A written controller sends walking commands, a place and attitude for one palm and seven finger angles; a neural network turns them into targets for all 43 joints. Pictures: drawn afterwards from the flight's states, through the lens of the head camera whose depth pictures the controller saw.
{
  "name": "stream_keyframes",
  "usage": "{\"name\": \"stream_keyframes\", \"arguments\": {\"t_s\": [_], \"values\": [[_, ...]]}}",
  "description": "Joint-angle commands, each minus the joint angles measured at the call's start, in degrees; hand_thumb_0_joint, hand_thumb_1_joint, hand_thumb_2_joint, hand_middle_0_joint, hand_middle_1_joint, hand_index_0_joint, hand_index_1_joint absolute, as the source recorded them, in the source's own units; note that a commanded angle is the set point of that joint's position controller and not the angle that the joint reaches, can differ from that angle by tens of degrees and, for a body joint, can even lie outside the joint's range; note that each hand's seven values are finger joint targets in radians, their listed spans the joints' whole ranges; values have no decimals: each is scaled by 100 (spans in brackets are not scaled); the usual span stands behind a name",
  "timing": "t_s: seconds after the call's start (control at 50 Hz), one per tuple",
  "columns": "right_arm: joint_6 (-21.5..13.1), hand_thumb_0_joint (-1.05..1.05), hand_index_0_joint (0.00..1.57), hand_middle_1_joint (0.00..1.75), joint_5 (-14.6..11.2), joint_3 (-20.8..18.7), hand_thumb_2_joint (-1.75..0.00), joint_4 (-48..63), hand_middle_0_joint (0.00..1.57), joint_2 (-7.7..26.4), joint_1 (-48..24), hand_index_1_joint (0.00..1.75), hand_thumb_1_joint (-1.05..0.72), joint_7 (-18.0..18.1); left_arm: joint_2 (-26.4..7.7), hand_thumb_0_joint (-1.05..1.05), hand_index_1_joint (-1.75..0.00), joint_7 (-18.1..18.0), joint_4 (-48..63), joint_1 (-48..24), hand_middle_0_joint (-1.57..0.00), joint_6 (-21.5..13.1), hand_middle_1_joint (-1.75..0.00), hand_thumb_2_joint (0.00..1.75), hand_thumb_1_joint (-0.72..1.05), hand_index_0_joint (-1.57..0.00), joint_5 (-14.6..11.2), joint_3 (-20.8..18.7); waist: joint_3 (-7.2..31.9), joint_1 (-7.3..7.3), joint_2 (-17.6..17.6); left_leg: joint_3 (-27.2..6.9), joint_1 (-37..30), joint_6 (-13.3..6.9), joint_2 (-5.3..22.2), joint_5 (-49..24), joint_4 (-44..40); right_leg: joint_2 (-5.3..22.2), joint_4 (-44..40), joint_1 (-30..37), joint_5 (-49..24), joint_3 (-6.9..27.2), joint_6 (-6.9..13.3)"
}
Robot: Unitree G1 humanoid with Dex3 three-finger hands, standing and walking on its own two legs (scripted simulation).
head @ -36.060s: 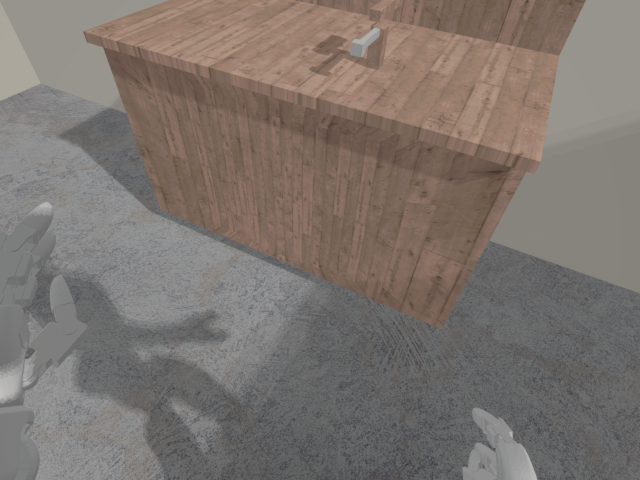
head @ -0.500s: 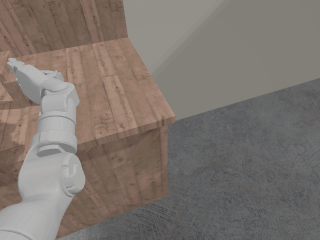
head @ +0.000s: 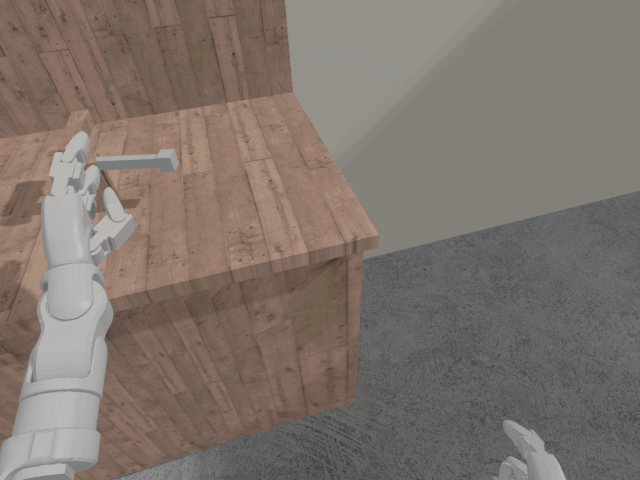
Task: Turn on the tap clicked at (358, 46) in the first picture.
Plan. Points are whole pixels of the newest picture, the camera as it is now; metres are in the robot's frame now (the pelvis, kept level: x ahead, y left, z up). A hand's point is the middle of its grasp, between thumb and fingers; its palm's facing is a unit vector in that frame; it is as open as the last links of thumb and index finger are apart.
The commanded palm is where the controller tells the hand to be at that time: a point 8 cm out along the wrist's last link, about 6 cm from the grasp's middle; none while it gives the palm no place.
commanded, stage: draw the hand back beside the body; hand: left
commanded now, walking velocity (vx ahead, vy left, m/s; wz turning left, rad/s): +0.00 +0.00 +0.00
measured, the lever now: (167, 160) +0.55 +0.34 +0.13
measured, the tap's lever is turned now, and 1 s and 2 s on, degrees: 74 74 74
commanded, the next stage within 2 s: step back with the hand held close in 0.96 s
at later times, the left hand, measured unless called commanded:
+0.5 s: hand (104, 295) +0.24 +0.26 +0.17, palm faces +0.42 -0.87 -0.25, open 7.5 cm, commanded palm +0.19 +0.29 +0.18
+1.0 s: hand (93, 333) +0.20 +0.25 +0.17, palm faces +0.45 -0.84 -0.30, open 7.4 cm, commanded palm +0.15 +0.28 +0.17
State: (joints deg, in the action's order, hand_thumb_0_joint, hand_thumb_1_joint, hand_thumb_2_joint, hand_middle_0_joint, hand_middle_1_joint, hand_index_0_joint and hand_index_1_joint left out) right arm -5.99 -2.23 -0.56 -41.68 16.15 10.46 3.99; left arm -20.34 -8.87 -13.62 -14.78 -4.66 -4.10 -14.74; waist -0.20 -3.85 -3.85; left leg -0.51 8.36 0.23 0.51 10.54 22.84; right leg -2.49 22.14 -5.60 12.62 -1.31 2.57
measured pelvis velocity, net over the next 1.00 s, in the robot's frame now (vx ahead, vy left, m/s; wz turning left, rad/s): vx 0.00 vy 0.01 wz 0.00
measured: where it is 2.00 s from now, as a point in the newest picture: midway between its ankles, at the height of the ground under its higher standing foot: outside the picture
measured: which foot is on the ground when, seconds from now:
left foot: down 0.00-1.00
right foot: down 0.00-1.00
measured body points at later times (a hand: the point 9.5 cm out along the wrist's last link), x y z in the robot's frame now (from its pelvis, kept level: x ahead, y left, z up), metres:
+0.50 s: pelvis -0.01 +0.02 +0.00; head -0.04 -0.01 +0.45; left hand +0.21 +0.30 +0.18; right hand +0.17 -0.21 -0.09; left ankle +0.03 +0.13 -0.74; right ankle +0.00 -0.09 -0.74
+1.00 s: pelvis +0.00 +0.01 +0.00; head -0.04 -0.02 +0.45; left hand +0.17 +0.29 +0.18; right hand +0.20 -0.21 -0.08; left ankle +0.02 +0.13 -0.74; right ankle +0.00 -0.09 -0.74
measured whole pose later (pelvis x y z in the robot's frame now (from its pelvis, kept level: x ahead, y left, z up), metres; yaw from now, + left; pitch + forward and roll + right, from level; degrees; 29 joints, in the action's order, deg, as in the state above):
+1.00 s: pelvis +0.00 +0.01 +0.00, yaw +0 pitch -7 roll +0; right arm -9.2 0.9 0.5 -39.3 12.1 9.0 3.7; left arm -16.7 -7.9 19.8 22.2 -7.0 -3.5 -14.4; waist -2.2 -4.0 -3.9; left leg -0.2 4.1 0.0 0.4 9.8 21.1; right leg -2.3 19.4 -0.9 11.3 -1.0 2.1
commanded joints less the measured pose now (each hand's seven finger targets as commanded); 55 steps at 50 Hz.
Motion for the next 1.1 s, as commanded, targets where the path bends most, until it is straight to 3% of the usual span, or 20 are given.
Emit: {"name": "stream_keyframes", "arguments": {"t_s": [0.0, 0.1, 0.14, 0.22, 0.28, 0.34, 0.38, 0.5, 0.54, 0.66, 0.68, 0.76, 0.86, 0.92, 1.0, 1.04, 1.06, 1.08], "values": [[-282, 0, 20, 30, 23, -108, -90, 872, 20, 464, -806, 30, -90, 33, -1045, 0, -23, 43, 1232, -1727, -18, -485, -23, 90, 90, -18, -3, -118, 719, 276, 454, 254, -523, -256, -96, -8, -369, 53, -646, -346, -275, 141, -173], [-223, 0, 20, 30, 89, -23, -90, 1044, 20, 345, -964, 30, -90, 25, -1291, 0, -25, 91, 2115, -952, -18, -572, -25, 90, 90, -18, -46, -556, 1059, 89, -32, 222, -647, -159, -52, -339, -517, 66, -610, 208, -658, 118, -107], [-210, 0, 20, 30, 107, 17, -90, 1098, 20, 295, -996, 30, -90, 22, -1197, 0, -25, 121, 2394, -641, -18, -570, -25, 90, 90, -18, -62, -551, 876, 79, -231, 183, -642, -107, -12, -351, -613, 48, -640, 206, -633, 88, -92], [-237, 0, 20, 30, 156, -9, -90, 1151, 20, 284, -1038, 30, -90, 22, -1205, 0, -26, 139, 2916, -148, -19, -553, -26, 90, 90, -19, -59, -700, 669, 66, -124, 180, -623, -93, 20, -351, -673, 15, -739, 209, -601, 80, -96], [-293, 0, 20, 30, 180, -17, -90, 1180, 20, 261, -1034, 30, -90, -1, -967, 0, -27, 143, 3158, 325, -19, -558, -27, 90, 90, -19, -55, -544, 571, 74, -47, 188, -626, -101, 22, -340, -673, 14, -756, 188, -576, 89, -100], [-334, 0, 20, 30, 178, -34, -90, 1149, 20, 253, -1024, 30, -90, -26, -675, 0, -28, 180, 3371, 761, -19, -555, -28, 90, 90, -19, -31, -291, 377, 118, -209, 181, -670, -83, 30, -294, -712, 11, -783, 87, -514, 88, -106], [-362, 0, 20, 30, 178, -61, -90, 1145, 20, 281, -1018, 30, -90, -37, -583, 0, -29, 189, 3519, 959, -20, -566, -29, 90, 90, -20, -26, -206, 309, 131, -15, 132, -650, -86, 32, -192, -739, -8, -792, 51, -434, 80, -110], [-443, 0, 20, 30, 244, -118, -90, 1149, 20, 280, -1024, 30, -90, -44, -755, 0, -30, 138, 4101, 2031, -20, -657, -30, 90, 90, -20, -7, -529, 432, 18, 246, 182, -646, -124, -3, -376, -632, 26, -786, 210, -527, 69, -121], [-476, 0, 20, 30, 264, -120, -90, 1166, 20, 261, -1002, 30, -90, -50, -780, 0, -30, 131, 4357, 2399, -20, -681, -30, 90, 90, -20, 8, -602, 446, -6, -5, 180, -623, -103, -4, -456, -621, 48, -756, 259, -591, 77, -113], [-553, 0, 20, 30, 287, -129, -90, 1203, 20, 212, -970, 30, -90, -86, -620, 0, -30, 120, 4851, 3411, -20, -671, -30, 90, 90, -20, 31, -560, 124, 12, -102, 203, -474, -87, 10, -403, -536, 72, -774, 97, -520, 84, -132], [-561, 0, 20, 30, 294, -139, -90, 1184, 20, 225, -948, 30, -90, -76, -658, 0, -30, 106, 4863, 3293, -20, -666, -30, 90, 90, -20, 44, -566, 94, 47, 58, 222, -459, -103, 1, -390, -501, 70, -787, 61, -526, 84, -142], [-586, 0, 20, 30, 282, -135, -90, 1119, 20, 224, -922, 30, -90, -17, -636, 0, -30, 42, 4644, 2799, -20, -649, -30, 90, 90, -20, 97, -498, -233, 150, 30, 195, -405, -119, -18, 49, -494, 76, -877, -218, -95, 91, -160], [-627, 0, 20, 30, 291, -119, -90, 1139, 20, 199, -952, 30, -90, 19, -597, 0, -30, 12, 4621, 2789, -20, -667, -30, 90, 90, -20, 103, -464, 17, 82, -47, 183, -545, -130, -41, 16, -492, 99, -817, -94, -97, 83, -145], [-662, 0, 20, 30, 306, -124, -90, 1145, 20, 211, -947, 30, -90, 11, -653, 0, -30, 20, 4654, 2977, -20, -659, -30, 90, 90, -20, 82, -532, 234, 29, 126, 166, -617, -126, -25, -237, -500, 93, -760, 70, -345, 58, -138], [-627, 0, 20, 30, 308, -105, -90, 1153, 20, 195, -981, 30, -90, -11, -617, 0, -30, 63, 4614, 3055, -20, -615, -30, 90, 90, -20, 53, -519, 51, 31, 278, 198, -532, -136, -8, -373, -482, 92, -769, 42, -476, 73, -159], [-628, 0, 20, 30, 305, -95, -90, 1153, 20, 182, -952, 30, -90, -16, -620, 0, -30, 62, 4632, 3060, -20, -615, -30, 90, 90, -20, 66, -533, 23, 31, 15, 186, -530, -112, -8, -398, -516, 93, -758, 55, -500, 66, -139], [-603, 0, 20, 30, 297, -103, -90, 1084, 20, 199, -948, 30, -90, -1, -753, 0, -30, 38, 4440, 2823, -20, -599, -30, 90, 90, -20, 70, -651, -19, 63, 17, 212, -511, -109, -7, -382, -500, 94, -771, 15, -505, 80, -140], [-451, 0, 20, 30, 244, -151, -90, 1382, 20, 423, -933, 30, -90, 2, -1295, 0, -30, 43, 4685, 2593, -20, -724, -30, 90, 90, -20, 106, -1235, -177, 181, 67, 85, -34, -214, 128, -122, -152, 356, -915, -655, -763, 550, -201]]}}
